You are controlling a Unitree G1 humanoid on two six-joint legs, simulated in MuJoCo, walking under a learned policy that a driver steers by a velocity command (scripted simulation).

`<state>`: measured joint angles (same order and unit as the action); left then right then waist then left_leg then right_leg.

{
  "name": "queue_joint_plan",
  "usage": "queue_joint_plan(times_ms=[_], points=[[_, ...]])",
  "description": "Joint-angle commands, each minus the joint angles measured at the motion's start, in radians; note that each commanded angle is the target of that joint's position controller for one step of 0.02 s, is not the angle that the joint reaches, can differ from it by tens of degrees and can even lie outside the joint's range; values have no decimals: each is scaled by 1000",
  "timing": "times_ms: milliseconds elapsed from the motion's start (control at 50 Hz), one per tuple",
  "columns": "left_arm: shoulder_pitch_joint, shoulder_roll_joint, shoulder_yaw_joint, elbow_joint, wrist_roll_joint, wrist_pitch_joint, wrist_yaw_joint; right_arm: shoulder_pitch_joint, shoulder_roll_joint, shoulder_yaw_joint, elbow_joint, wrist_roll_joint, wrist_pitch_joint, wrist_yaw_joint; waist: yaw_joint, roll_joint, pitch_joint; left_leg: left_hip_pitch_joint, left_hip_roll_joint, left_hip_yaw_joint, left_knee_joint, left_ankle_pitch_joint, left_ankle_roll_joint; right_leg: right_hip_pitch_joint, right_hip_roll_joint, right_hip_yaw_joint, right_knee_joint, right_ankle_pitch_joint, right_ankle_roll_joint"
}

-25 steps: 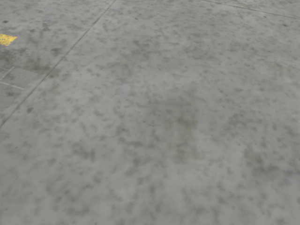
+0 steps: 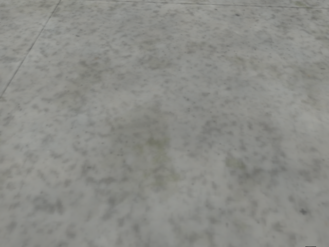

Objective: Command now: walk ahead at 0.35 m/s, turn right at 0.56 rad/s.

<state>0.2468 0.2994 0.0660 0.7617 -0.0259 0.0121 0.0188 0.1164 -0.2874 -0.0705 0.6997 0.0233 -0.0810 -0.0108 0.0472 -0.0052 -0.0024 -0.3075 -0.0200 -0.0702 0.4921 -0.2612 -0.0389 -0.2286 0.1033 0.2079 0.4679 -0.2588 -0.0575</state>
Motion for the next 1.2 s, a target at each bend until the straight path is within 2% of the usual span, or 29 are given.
queue_joint_plan(times_ms=[20,40,60,80,100,140,240,380,420,460,480,500,520,540,580,620,680,800,920,980,1000,1020,1040,1060,1080,1100,1120,1160,1200], points=[[-85,95,19,-91,4,-19,-1,138,-132,-47,-24,0,-29,-9,-119,-65,-43,344,97,-50,-119,41,59,-253,-125,225,-2,-316,-73],[-83,15,-3,-113,0,-26,-4,232,-195,-58,-12,-28,-26,-18,-136,121,-87,472,292,-311,-208,-200,146,-420,-14,42,291,-352,-8],[-112,62,6,-163,-10,-41,-7,255,-243,-72,7,-48,-25,-4,-120,251,-16,419,442,-597,-302,-411,250,-591,-32,-30,467,-360,7],[-99,127,23,-152,-9,-46,-11,191,-181,-57,-12,-33,-26,-4,-96,197,56,378,429,-552,-311,-466,259,-647,-110,-37,572,-284,20],[-80,144,32,-129,-5,-44,-15,157,-131,-44,-22,-20,-25,-8,-88,169,82,362,370,-446,-313,-399,226,-652,-124,-54,613,-213,35],[-77,122,34,-122,2,-45,-25,130,-110,-32,-23,-21,-20,-13,-81,143,88,333,317,-283,-326,-195,190,-643,-159,-73,648,-90,56],[-148,54,15,-169,1,-45,-47,162,-124,-33,-8,-33,-25,-12,-105,113,73,268,263,-10,-362,121,196,-581,-185,-138,550,121,102],[-267,29,-3,-230,1,-49,-81,227,-192,-53,41,5,-10,-1,-126,91,113,278,304,137,-346,243,177,-394,-165,-231,209,155,34],[-223,60,13,-231,6,-48,-80,231,-214,-58,56,13,-1,3,-75,105,77,319,321,163,-246,562,169,-279,-113,-266,159,67,-18],[51,149,66,-157,5,-42,-65,240,-200,-45,64,13,7,-1,78,85,-96,223,267,249,110,831,121,144,-28,-308,81,133,-79],[218,230,91,-125,2,-33,-45,254,-142,-16,40,-20,2,-3,137,-34,-221,-33,222,258,441,446,74,467,-195,-69,106,143,-130],[195,320,89,-127,3,-43,-45,370,-22,24,3,-31,-18,7,12,-288,-384,-346,39,131,772,-339,23,668,-454,517,-60,-138,-305],[198,214,63,-139,8,-57,-51,253,-138,-1,14,10,-39,11,92,-139,-385,-417,56,-23,869,-312,33,623,-467,567,-163,-193,-288],[150,177,48,-121,13,-68,-54,160,-166,-10,-21,34,-47,12,83,-130,-214,-492,94,1,868,-227,52,501,-433,398,-169,-97,-243],[27,126,29,-122,18,-77,-53,134,-147,-8,-13,-6,-50,-1,4,-50,-75,-410,169,10,739,-72,60,232,-352,182,-186,122,-196],[-20,92,20,-128,33,-87,-51,194,-127,-8,7,-6,-28,7,-52,-81,-62,-315,193,0,693,5,55,120,-313,99,-248,204,-198],[-14,104,22,-96,23,-108,-46,175,-97,-2,7,-19,0,7,-69,-43,-7,-339,193,17,600,80,20,56,-301,6,-312,304,-211],[67,125,22,-39,18,-100,-23,-38,-50,20,-48,-18,-18,26,3,-34,68,-348,140,64,202,408,12,78,-246,-122,-344,328,-152],[169,147,29,29,7,-74,-15,-172,-60,23,-104,-11,-33,65,35,-34,97,-403,93,62,23,338,70,304,-334,-92,-260,390,-141],[151,175,36,34,11,-60,-7,-77,-102,5,-88,-14,-31,66,-34,-82,11,-236,26,108,13,200,118,366,-333,-100,-112,757,-108],[130,174,33,32,15,-53,-5,49,-138,-15,-56,-15,-29,58,-107,-78,-75,-55,-8,140,-8,216,149,343,-295,-131,46,903,-87],[127,148,19,18,25,-52,-2,214,-184,-30,-21,-23,-26,47,-179,-55,-207,250,80,59,39,278,199,181,-255,-154,278,775,-57],[264,32,-15,-3,28,-70,-12,322,-281,-54,-4,-42,-24,41,-140,168,-381,678,355,-407,24,141,372,-236,-88,-191,702,276,22],[242,57,-17,18,20,-90,-19,354,-198,-35,14,-21,-21,44,-166,233,-455,759,419,-691,-139,34,410,-401,-15,-68,856,-303,31],[138,140,6,-14,-10,-103,-27,281,-156,-18,7,-11,-17,39,-166,164,-277,638,387,-554,-168,-53,350,-504,-85,-54,912,-269,22],[59,141,4,-38,-18,-111,-28,208,-133,-11,-4,-14,-11,34,-142,85,-155,474,348,-417,-194,-22,314,-507,-142,-95,864,-180,16],[18,126,3,-47,-4,-112,-26,155,-113,-3,-4,-21,-11,36,-108,32,-59,321,306,-322,-232,62,298,-485,-180,-121,783,-118,19],[62,97,6,-30,10,-91,-23,110,-87,5,-7,-35,-21,40,-47,72,-24,168,254,-222,-296,163,285,-370,-223,-121,698,-46,33],[90,64,-1,-18,15,-72,-18,107,-98,1,8,-26,-34,43,-25,78,-13,107,240,-151,-338,242,303,-345,-234,-137,640,-21,56]])
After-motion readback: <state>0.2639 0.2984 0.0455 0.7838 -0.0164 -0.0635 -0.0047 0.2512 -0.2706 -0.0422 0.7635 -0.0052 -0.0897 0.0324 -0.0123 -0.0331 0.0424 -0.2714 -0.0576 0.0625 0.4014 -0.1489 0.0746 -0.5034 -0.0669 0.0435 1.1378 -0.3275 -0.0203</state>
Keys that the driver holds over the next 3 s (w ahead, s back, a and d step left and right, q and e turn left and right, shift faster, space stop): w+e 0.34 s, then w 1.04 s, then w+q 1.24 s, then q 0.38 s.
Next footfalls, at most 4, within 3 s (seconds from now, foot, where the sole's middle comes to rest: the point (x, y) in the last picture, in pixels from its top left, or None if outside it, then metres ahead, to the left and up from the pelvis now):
0.02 left None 0.07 0.14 -0.78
0.46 right None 0.31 -0.21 -0.78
1.02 left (208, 202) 0.70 -0.12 -0.78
1.52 right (275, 167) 0.89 -0.44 -0.78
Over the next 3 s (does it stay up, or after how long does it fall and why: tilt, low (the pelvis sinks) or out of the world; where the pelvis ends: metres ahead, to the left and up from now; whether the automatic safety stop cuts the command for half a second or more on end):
stays up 1.49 -0.23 -0.01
